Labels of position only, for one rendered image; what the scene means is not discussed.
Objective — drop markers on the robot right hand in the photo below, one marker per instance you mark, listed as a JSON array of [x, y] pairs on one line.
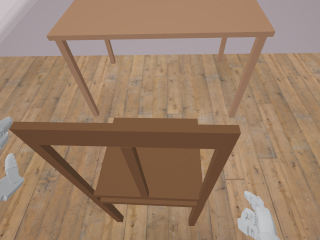
[[259, 221]]

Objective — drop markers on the table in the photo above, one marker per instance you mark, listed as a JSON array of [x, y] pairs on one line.
[[162, 19]]

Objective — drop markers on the chair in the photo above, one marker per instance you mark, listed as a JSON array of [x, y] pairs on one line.
[[148, 161]]

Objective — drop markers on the robot left hand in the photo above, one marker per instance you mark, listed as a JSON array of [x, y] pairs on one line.
[[12, 181]]

